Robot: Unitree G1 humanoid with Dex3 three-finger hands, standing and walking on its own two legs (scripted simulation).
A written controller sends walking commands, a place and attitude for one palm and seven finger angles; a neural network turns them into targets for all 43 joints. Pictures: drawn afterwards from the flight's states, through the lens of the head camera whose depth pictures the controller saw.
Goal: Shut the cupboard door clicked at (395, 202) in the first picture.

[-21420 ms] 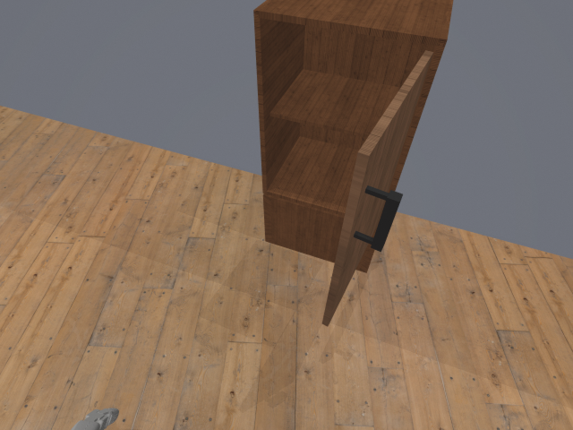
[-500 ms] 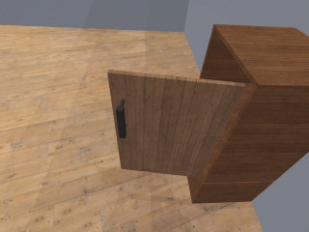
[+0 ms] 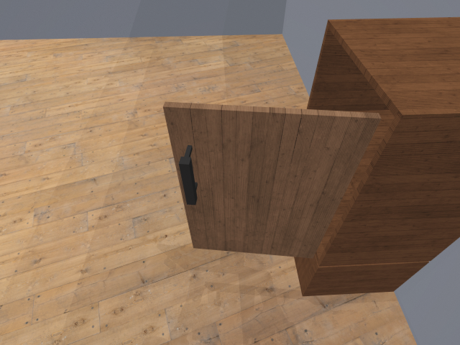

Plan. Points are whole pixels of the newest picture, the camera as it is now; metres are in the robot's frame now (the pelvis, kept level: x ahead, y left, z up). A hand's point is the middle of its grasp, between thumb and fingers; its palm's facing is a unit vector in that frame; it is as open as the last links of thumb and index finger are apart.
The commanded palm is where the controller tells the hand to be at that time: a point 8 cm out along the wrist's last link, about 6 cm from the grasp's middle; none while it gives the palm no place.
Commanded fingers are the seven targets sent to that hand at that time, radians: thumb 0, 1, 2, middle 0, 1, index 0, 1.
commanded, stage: come to a stop and stand still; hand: left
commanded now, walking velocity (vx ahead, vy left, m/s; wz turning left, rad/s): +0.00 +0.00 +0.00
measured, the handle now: (190, 175) +0.48 +0.13 -0.01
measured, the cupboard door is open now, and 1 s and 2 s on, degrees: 82 82 82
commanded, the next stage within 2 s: look again from close up in 0.76 s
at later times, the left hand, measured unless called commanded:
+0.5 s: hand out of the picture +0.06 +0.15 -0.17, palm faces -0.03 -0.98 -0.20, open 7.3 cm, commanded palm none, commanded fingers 0.00 0.90 0.90 -0.20 -0.30 -0.20 -0.30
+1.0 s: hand out of the picture +0.04 +0.14 -0.17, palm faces -0.02 -0.98 -0.19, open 7.4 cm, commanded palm none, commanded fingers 0.00 0.90 0.90 -0.20 -0.30 -0.20 -0.30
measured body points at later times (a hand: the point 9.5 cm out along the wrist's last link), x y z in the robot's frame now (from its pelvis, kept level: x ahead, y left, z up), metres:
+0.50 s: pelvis +0.03 -0.02 +0.01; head +0.05 -0.02 +0.46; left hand +0.06 +0.20 -0.15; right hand +0.05 -0.25 -0.15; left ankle +0.04 +0.07 -0.73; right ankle -0.03 -0.15 -0.73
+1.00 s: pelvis +0.04 -0.03 +0.01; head +0.06 -0.03 +0.46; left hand +0.04 +0.19 -0.15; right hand +0.06 -0.26 -0.15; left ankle +0.04 +0.07 -0.73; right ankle -0.03 -0.15 -0.73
